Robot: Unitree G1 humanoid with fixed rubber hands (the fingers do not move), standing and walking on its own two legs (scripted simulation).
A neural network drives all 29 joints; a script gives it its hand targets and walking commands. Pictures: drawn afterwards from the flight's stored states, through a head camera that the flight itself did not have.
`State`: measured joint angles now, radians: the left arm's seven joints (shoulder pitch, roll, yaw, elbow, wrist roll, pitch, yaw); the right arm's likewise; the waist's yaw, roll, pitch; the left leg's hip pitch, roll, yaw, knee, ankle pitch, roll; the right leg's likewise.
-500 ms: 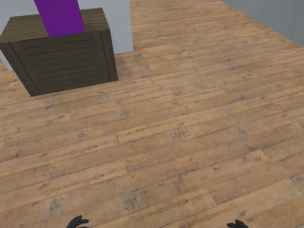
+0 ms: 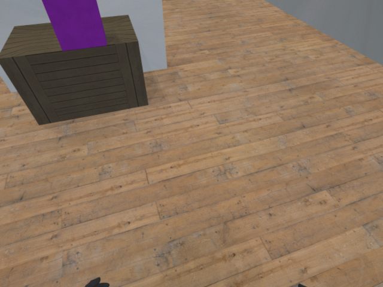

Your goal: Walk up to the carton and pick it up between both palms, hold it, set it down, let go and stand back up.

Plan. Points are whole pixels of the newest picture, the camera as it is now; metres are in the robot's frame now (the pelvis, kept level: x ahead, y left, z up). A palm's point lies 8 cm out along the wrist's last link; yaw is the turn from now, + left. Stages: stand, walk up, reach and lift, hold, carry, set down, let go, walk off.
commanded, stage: stand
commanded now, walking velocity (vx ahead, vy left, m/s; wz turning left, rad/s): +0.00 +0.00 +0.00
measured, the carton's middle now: (77, 19) +1.62 +0.76 -0.06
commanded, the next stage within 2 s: none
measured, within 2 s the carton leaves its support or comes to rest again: neither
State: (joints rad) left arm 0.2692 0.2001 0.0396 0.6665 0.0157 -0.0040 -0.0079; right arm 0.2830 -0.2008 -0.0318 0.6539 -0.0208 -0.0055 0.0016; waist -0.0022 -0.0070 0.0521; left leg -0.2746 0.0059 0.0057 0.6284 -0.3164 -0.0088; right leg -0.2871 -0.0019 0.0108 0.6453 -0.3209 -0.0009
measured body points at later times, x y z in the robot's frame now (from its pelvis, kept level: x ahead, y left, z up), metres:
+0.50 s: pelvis +0.00 +0.00 +0.00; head +0.01 +0.00 +0.45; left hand +0.11 +0.24 -0.11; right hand +0.10 -0.24 -0.11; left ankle +0.01 +0.13 -0.72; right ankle +0.02 -0.12 -0.72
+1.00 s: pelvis +0.00 +0.00 +0.00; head +0.01 +0.00 +0.45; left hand +0.10 +0.25 -0.12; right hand +0.10 -0.24 -0.11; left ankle +0.01 +0.13 -0.72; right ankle +0.02 -0.12 -0.72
